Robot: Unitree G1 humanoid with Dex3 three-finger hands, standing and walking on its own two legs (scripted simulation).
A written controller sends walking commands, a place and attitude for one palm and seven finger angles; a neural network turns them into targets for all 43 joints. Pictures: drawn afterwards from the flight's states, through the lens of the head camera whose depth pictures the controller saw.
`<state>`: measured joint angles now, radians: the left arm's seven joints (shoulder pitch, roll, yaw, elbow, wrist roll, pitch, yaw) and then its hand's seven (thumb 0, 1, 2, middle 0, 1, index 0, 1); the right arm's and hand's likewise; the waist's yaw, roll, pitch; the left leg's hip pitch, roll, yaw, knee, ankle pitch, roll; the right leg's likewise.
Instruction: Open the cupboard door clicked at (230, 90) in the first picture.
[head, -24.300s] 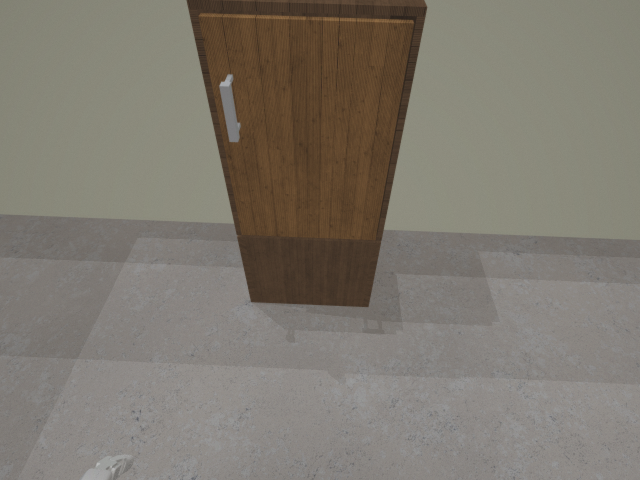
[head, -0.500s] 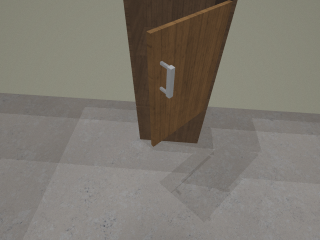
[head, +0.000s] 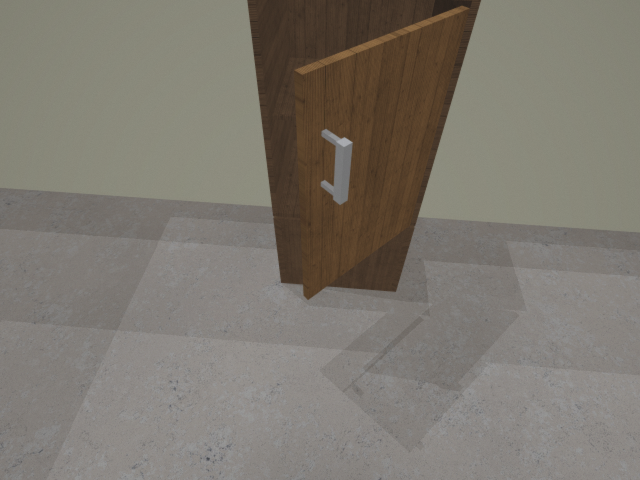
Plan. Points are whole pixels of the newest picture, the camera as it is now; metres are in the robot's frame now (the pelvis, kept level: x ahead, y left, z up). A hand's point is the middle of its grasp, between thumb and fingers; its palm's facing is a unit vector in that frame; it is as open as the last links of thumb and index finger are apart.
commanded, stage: walk to a spot facing it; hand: left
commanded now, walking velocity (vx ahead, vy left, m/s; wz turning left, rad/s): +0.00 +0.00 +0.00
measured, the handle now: (334, 167) +0.59 +0.01 +0.05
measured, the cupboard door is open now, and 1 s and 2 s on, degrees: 46 46 46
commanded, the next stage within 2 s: none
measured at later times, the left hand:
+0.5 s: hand out of the picture +0.07 +0.15 -0.17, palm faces -0.10 -0.95 -0.29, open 7.4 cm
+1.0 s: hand out of the picture +0.11 +0.11 -0.16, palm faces -0.33 -0.91 -0.25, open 7.4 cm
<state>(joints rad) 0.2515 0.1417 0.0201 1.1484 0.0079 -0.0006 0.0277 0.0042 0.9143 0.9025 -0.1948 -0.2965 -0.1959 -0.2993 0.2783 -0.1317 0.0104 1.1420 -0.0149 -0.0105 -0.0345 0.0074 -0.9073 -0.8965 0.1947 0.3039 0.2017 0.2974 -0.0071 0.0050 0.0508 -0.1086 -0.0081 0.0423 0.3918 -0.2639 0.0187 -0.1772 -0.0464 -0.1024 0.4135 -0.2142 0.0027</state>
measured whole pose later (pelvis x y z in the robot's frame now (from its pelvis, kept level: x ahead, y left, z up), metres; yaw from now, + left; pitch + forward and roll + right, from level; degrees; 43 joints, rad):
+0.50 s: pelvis -0.01 -0.05 -0.02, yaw -10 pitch -1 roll +2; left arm 0.20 0.18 0.09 1.00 0.02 0.03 -0.01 0.00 0.91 0.90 -0.19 -0.30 -0.20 -0.30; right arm 0.22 -0.22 -0.06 1.03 -0.02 0.04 -0.04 0.01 -0.90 -0.90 0.20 0.30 0.20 0.30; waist 0.01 0.05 0.13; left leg -0.28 0.08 0.12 0.83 -0.50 -0.03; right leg -0.32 0.01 -0.06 0.68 -0.34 -0.07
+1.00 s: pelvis +0.02 -0.06 +0.00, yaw -26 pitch +3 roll +2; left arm 0.28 0.18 0.08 0.95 0.02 0.02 0.01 0.00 0.90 0.90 -0.20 -0.30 -0.20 -0.30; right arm 0.03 -0.21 -0.06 0.89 0.00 0.05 -0.03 0.01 -0.91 -0.90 0.19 0.30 0.20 0.30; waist 0.06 -0.01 0.10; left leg -0.48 0.00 -0.06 0.96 -0.39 -0.06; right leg -0.24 0.14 0.20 0.44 -0.22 -0.10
